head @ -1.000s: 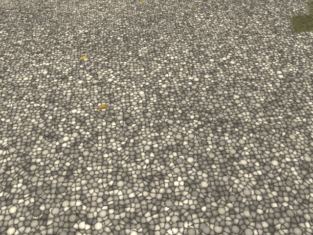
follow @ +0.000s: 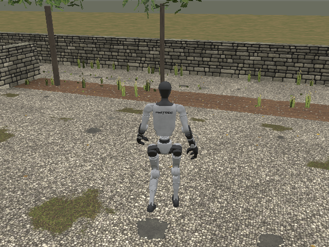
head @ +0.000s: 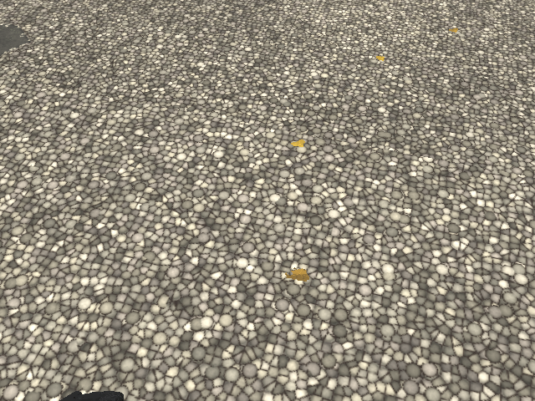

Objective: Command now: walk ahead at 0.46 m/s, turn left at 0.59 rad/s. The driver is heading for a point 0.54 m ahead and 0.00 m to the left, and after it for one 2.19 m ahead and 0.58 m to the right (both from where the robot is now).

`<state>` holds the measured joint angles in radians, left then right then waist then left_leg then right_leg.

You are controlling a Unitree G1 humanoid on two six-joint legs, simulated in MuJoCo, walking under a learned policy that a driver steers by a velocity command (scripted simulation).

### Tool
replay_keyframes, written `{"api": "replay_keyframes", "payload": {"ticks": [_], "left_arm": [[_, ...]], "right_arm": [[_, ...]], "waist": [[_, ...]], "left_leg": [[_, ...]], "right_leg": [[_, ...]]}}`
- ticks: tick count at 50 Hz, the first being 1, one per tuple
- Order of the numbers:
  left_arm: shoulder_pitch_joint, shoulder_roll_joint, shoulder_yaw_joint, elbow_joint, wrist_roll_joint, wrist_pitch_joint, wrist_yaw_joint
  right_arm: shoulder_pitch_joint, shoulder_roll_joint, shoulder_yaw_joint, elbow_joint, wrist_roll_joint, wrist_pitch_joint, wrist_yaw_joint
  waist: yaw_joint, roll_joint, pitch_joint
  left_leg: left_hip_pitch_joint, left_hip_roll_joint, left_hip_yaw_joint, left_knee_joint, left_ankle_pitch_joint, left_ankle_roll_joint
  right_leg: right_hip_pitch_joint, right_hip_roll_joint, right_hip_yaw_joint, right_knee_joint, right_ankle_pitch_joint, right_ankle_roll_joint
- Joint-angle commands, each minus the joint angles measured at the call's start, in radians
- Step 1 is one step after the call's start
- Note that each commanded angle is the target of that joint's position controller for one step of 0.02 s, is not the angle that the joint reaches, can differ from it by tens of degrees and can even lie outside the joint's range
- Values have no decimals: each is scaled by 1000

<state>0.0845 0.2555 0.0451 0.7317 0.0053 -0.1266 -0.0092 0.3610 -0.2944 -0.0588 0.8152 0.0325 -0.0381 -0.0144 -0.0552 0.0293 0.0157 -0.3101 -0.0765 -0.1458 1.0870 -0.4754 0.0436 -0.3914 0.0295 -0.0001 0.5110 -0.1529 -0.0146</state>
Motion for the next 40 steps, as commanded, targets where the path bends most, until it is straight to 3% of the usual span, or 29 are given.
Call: {"api": "replay_keyframes", "payload": {"ticks": [1,3,5,9,11,14,16,17,18,19,20,21,22,23,24,26,31,33,34,35,36,37,38,40], "left_arm": [[128,117,37,-19,8,15,8],[93,102,32,-13,15,13,7],[82,123,41,0,5,11,7],[73,170,56,15,-6,37,24],[84,178,56,29,-15,47,26],[104,204,61,53,-35,55,23],[89,213,62,62,-47,61,24],[116,190,55,74,-42,61,22],[161,151,38,70,-12,56,19],[257,74,2,59,27,53,5],[269,110,5,87,4,65,-3],[185,157,18,71,-25,83,-3],[145,152,19,65,-25,97,7],[130,159,23,71,-12,112,21],[147,160,26,76,-7,128,30],[188,132,21,99,-6,142,41],[161,100,11,112,0,145,43],[179,89,7,126,17,142,34],[171,113,7,118,31,139,32],[140,181,21,108,24,138,35],[122,156,19,120,18,133,32],[97,117,6,117,22,122,31],[82,104,1,121,26,112,30],[90,100,-2,130,18,93,30]], "right_arm": [[-84,-134,-36,-112,-11,-14,-3],[-62,-94,-38,-121,-6,4,2],[-73,-57,-31,-149,-10,21,2],[-132,-22,-14,-189,-20,25,18],[-181,-25,-13,-203,-24,21,32],[-232,-55,-22,-232,-29,18,46],[-191,-77,-34,-222,-35,15,47],[-134,-112,-50,-201,-41,14,38],[-75,-193,-69,-199,-51,15,23],[-83,-223,-57,-224,-74,22,8],[-83,-121,-25,-218,-58,22,14],[-129,-87,-15,-212,-47,20,24],[-179,-85,-13,-201,-40,17,28],[-218,-90,-13,-199,-40,17,28],[-257,-109,-19,-196,-44,21,26],[-293,-105,-22,-187,-57,23,20],[-302,-72,-12,-141,-52,27,5],[-289,-42,-1,-115,-42,30,5],[-255,-21,6,-94,-46,28,6],[-220,-34,-1,-88,-51,27,9],[-241,-33,-2,-85,-53,28,5],[-264,-40,-5,-83,-52,29,1],[-260,-36,-7,-75,-49,31,-4],[-238,-44,-11,-49,-51,36,-9]], "waist": [[104,-90,-29],[59,-128,-5],[44,-136,-9],[54,-125,-60],[69,-122,-70],[71,-125,-71],[31,-117,-85],[8,-80,-119],[1,36,-194],[53,244,-302],[27,156,-424],[20,100,-307],[35,68,-223],[45,50,-178],[74,71,-151],[96,94,-142],[81,98,-133],[101,74,-104],[88,33,-73],[39,-61,-22],[40,-133,4],[41,-148,21],[33,-161,20],[36,-136,14]], "left_leg": [[-441,132,-1,158,117,-31],[-354,154,30,103,120,-47],[-350,154,67,21,134,-72],[-247,145,112,-238,347,-75],[-180,125,131,-355,427,-61],[-139,109,126,-468,402,-27],[-40,82,146,-585,430,10],[85,60,155,-651,522,37],[271,189,27,-630,951,87],[532,463,-290,-567,1327,289],[469,489,-331,-611,1123,340],[387,413,-250,-648,974,298],[312,366,-198,-675,846,248],[228,346,-174,-705,747,221],[121,319,-133,-737,685,205],[26,284,-79,-770,603,200],[-20,260,-61,-790,293,170],[-76,217,-39,-784,87,103],[-108,181,-22,-761,10,48],[-100,119,37,-731,-4,5],[10,86,87,-694,89,-23],[84,88,87,-656,160,-25],[120,93,87,-639,205,-16],[120,102,75,-640,258,1]], "right_leg": [[403,-333,373,-246,2,-158],[293,-287,207,-258,328,-150],[268,-282,104,-264,546,-173],[253,-264,-23,-276,600,-182],[257,-254,-60,-264,571,-169],[311,-282,-44,-201,521,-150],[315,-273,-44,-98,506,-119],[287,-227,-67,14,481,-86],[173,-160,-119,199,258,-23],[-117,-47,-100,523,-510,54],[-88,-80,62,595,-586,64],[-130,-100,59,611,-545,70],[-161,-115,50,576,-499,71],[-142,-126,56,537,-448,80],[-67,-124,48,497,-399,89],[32,-103,23,411,-337,98],[163,-87,5,156,-160,68],[265,-74,-11,-14,-34,35],[281,-126,50,-66,4,8],[191,-176,91,-86,-105,-26],[37,-162,100,-138,-325,-43],[-28,-148,98,-178,-383,-28],[-44,-143,93,-190,-359,-8],[-2,-129,75,-168,-268,12]]}}
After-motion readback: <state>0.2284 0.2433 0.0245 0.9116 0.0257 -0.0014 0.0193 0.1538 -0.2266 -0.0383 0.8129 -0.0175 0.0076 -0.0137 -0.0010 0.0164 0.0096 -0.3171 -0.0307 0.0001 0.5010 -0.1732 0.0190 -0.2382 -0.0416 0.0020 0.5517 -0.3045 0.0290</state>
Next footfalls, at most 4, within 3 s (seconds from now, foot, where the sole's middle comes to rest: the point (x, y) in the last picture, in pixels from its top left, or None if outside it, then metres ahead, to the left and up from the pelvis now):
0.36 left None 0.27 0.15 -0.77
0.68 right None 0.25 -0.10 -0.77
1.84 right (279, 330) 0.66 -0.03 -0.77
2.34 left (215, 241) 0.96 0.14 -0.77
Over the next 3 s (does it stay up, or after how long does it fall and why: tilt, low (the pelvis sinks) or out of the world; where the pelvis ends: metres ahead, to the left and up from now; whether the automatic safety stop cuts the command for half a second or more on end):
stays up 1.11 -0.12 0.01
